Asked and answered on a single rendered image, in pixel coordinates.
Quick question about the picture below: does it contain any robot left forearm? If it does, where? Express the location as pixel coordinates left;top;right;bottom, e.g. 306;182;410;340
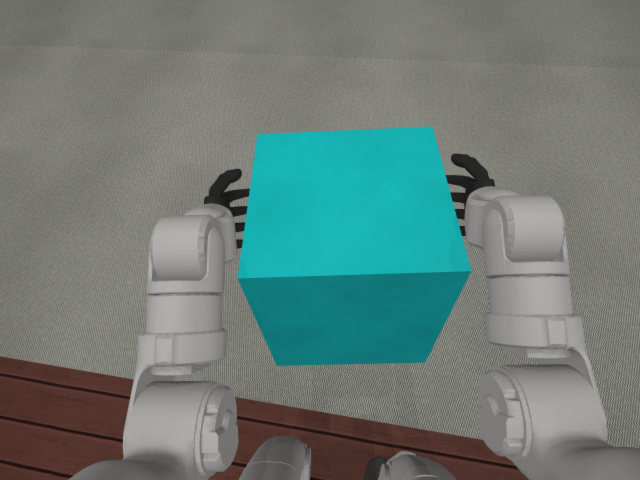
123;204;237;455

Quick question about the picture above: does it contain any left robot hand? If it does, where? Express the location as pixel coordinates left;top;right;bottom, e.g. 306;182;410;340
204;169;250;249

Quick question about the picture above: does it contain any robot right upper arm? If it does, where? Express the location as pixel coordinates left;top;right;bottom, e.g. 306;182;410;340
478;364;640;480

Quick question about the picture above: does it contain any robot right foot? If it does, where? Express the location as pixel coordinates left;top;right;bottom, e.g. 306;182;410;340
364;457;387;480

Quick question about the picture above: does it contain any robot left upper arm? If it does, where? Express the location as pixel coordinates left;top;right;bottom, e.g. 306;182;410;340
68;381;238;480

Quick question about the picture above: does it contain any right robot hand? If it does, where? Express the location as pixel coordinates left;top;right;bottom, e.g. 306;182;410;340
446;154;495;236

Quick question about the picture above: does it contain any robot right forearm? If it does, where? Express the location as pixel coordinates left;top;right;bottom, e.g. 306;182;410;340
465;186;607;436

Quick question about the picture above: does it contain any left robot thigh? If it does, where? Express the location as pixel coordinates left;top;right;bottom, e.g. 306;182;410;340
239;436;311;480

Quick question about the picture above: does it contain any carton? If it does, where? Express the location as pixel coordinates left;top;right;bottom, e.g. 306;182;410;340
238;127;471;366

